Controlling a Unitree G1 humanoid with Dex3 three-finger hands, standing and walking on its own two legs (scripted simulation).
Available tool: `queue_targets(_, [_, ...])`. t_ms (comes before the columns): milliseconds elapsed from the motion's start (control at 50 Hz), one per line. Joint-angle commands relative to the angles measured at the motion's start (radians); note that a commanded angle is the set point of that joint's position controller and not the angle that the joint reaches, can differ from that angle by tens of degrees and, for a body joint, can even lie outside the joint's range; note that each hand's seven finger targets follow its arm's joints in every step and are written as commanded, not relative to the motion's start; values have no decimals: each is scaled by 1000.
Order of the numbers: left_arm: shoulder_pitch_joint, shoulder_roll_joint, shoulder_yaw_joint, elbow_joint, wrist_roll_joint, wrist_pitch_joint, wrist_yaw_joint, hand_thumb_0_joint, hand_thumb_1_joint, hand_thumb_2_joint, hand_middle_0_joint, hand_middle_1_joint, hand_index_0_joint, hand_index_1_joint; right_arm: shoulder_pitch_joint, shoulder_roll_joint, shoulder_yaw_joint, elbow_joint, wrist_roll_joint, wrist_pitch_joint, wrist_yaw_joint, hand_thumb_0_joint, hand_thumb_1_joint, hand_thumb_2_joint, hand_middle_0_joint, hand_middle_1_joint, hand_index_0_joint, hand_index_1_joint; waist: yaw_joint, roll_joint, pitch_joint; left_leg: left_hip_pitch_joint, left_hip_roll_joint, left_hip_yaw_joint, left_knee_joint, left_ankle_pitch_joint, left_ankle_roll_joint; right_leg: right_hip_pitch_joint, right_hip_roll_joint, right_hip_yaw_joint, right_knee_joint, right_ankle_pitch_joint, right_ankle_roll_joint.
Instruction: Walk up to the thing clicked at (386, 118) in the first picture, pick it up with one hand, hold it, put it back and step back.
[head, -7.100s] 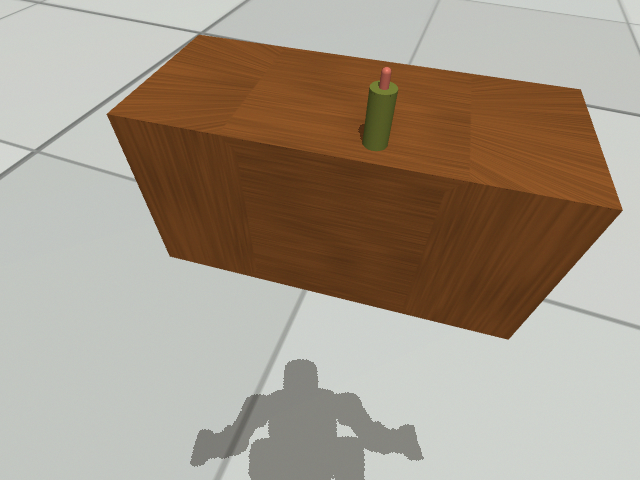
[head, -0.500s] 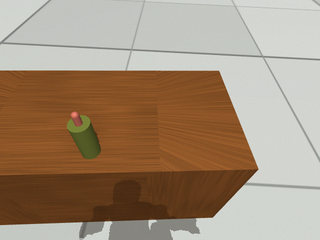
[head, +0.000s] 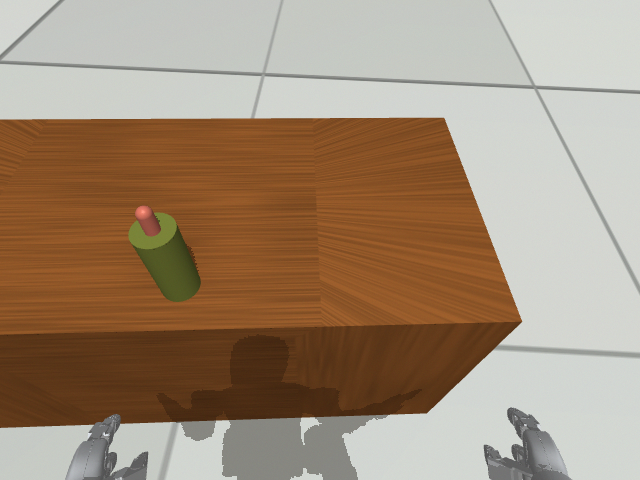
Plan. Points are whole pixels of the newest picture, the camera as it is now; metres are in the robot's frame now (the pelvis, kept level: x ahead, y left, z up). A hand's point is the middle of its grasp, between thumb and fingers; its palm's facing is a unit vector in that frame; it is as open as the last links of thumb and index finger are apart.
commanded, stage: rise first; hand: left
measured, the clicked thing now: (164, 251) +0.43 +0.23 -0.02
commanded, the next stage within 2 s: go down in 1.22 s
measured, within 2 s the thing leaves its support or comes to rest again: neither
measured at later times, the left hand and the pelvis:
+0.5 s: hand (102, 422) +0.20 +0.26 -0.04, palm faces +0.30 -0.88 -0.37, open 17.1 cm; pelvis +0.02 -0.01 +0.00, yaw +0 degrees
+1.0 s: hand (73, 416) +0.19 +0.27 +0.02, palm faces +0.35 -0.85 -0.39, open 17.5 cm; pelvis +0.01 -0.01 +0.00, yaw +1 degrees
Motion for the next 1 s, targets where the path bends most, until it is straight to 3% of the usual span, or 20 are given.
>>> queue_targets(0, [3, 233, 145, -114, 24, -42, 29, 0, 219, 240, -55, -64, -61, -56, 30, -198, -128, -129, -21, -33, -32, 0, -158, -218, 50, 52, 51, 52, -2, 11, -261, 90, -3, 25, -15, 208, 12, -42, 30, -39, -11, 242, -35])
queue_targets(20, [62, 223, 163, -132, 30, -36, 28, 0, 158, 208, -52, -61, -64, -48, 122, -185, -141, -130, -28, -23, -29, 0, -96, -199, 50, 52, 51, 52, 1, 12, -281, 111, -8, 28, -11, 239, 12, -19, 30, -38, -16, 269, -33])
queue_targets(60, [81, 218, 163, -225, 33, -29, 32, 0, 42, 144, -43, -54, -65, -30, 86, -163, -120, -233, -27, -18, -29, 0, 43, -156, 50, 52, 51, 52, 24, 11, -313, 134, -15, 34, -24, 281, 10, 19, 25, -38, -29, 303, -26])
queue_targets(100, [89, 199, 162, -273, 27, -24, 32, 0, -81, 117, -41, -50, -59, -32, 94, -87, -67, -247, -20, -3, -24, 0, 161, -128, 50, 52, 51, 52, 34, 19, -238, 104, -21, 41, -42, 239, 8, -8, 20, -37, -49, 261, -24])
queue_targets(160, [62, 193, 167, -406, 21, -28, 38, 0, -228, 89, -37, -42, -42, -36, 54, -119, -89, -370, -21, -5, -33, 0, 317, -85, 50, 51, 51, 51, 20, 15, -218, 106, -16, 45, -60, 175, 10, -21, 17, -39, -66, 200, -25])
queue_targets(220, [29, 152, 130, -521, 21, -40, 41, 0, -370, 64, -33, -35, -29, -39, 17, -64, -40, -444, -21, -14, -33, 0, 462, -46, 50, 50, 51, 50, 28, 29, -171, 96, -14, 44, -78, 124, 12, -30, 15, -37, -76, 148, -30])
queue_targets(280, [49, 202, 177, -594, 26, -51, 53, 0, -487, 44, -35, -34, -25, -44, 53, -100, -66, -514, -28, -23, -46, 0, 555, -24, 50, 50, 50, 50, 12, 1, -185, 119, -12, 40, -72, 139, 15, -8, 17, -37, -81, 165, -26])
queue_targets(460, [183, 187, 222, -721, 25, -55, 52, 0, -524, 36, -39, -37, -32, -45, 195, -94, -92, -558, -42, -25, -50, 0, 568, -26, 51, 50, 50, 50, 16, 17, -165, 165, -12, 44, -68, 216, 12, 30, 21, -42, -72, 244, -27])
queue_targets(480, [191, 186, 220, -744, 25, -54, 49, 0, -532, 37, -40, -38, -32, -47, 232, -56, -71, -507, -40, -18, -45, 0, 566, -25, 51, 50, 50, 50, 28, 48, -135, 154, -15, 46, -74, 221, 11, 17, 17, -45, -73, 249, -29])
queue_targets(540, [212, 192, 241, -779, 20, -57, 42, 0, -523, 32, -38, -37, -34, -42, 205, -60, -77, -534, -40, -19, -36, 0, 569, -25, 51, 50, 50, 50, 32, 34, -126, 152, -15, 48, -73, 211, 12, 27, 17, -45, -83, 236, -27])
queue_targets(560, [195, 181, 233, -814, 20, -62, 38, 0, -526, 33, -40, -36, -34, -43, 179, -28, -38, -548, -41, -20, -28, 0, 568, -27, 51, 50, 50, 50, 40, 32, -116, 145, -12, 44, -78, 200, 11, 33, 20, -48, -83, 223, -28])
queue_targets(600, [199, 192, 246, -830, 20, -68, 39, 0, -526, 33, -40, -37, -35, -43, 148, -88, -97, -579, -43, -25, -33, 0, 567, -28, 51, 51, 50, 51, 30, 27, -135, 160, -8, 42, -77, 219, 11, 44, 22, -46, -77, 239, -29])
queue_targets(660, [195, 196, 255, -879, 21, -78, 37, 0, -535, 42, -41, -38, -31, -49, 143, -34, -52, -535, -45, -20, -27, 0, 571, -28, 51, 51, 50, 51, 50, 40, -114, 152, -12, 41, -78, 213, 12, 41, 17, -45, -80, 234, -28])
queue_targets(700, [209, 212, 278, -889, 19, -82, 39, 0, -542, 39, -44, -43, -37, -51, 117, -115, -119, -558, -51, -26, -37, 0, 556, -32, 51, 51, 50, 51, 39, 27, -135, 167, -8, 38, -79, 210, 11, 49, 21, -46, -79, 227, -29])
queue_targets(740, [220, 187, 263, -915, 21, -89, 34, 0, -542, 32, -46, -44, -42, -48, 108, -71, -80, -589, -50, -31, -32, 0, 546, -35, 51, 51, 50, 51, 39, 8, -142, 178, -7, 36, -78, 209, 12, 61, 23, -48, -81, 224, -28])
queue_targets(800, [248, 186, 268, -926, 22, -97, 31, 0, -553, 39, -48, -47, -41, -55, 160, -41, -80, -497, -53, -23, -32, 0, 542, -36, 51, 51, 50, 51, 46, 33, -104, 165, -13, 40, -83, 197, 15, 44, 17, -49, -86, 218, -27])
queue_targets(840, [230, 208, 287, -948, 21, -102, 31, 0, -547, 41, -46, -46, -40, -53, 114, -98, -112, -569, -54, -30, -36, 0, 549, -37, 51, 51, 50, 51, 38, -1, -134, 176, -13, 39, -79, 201, 16, 50, 19, -48, -87, 221, -23])
queue_targets(880, [247, 195, 283, -955, 22, -106, 27, 0, -546, 46, -46, -48, -40, -56, 156, -36, -72, -521, -54, -24, -30, 0, 550, -39, 51, 51, 51, 51, 45, 17, -115, 170, -16, 42, -84, 190, 19, 45, 15, -47, -92, 217, -23])
queue_targets(900, [244, 206, 291, -961, 21, -110, 28, 0, -546, 44, -46, -47, -40, -54, 134, -58, -96, -540, -51, -25, -33, 0, 552, -37, 51, 51, 51, 51, 42, 19, -121, 175, -16, 41, -87, 193, 18, 44, 13, -48, -90, 220, -23])
queue_targets(980, [235, 209, 299, -991, 21, -124, 24, 0, -554, 45, -47, -46, -38, -56, 127, -40, -74, -536, -53, -27, -32, 0, 548, -38, 51, 51, 51, 51, 40, 7, -106, 175, -18, 40, -91, 167, 21, 36, 10, -49, -101, 195, -20])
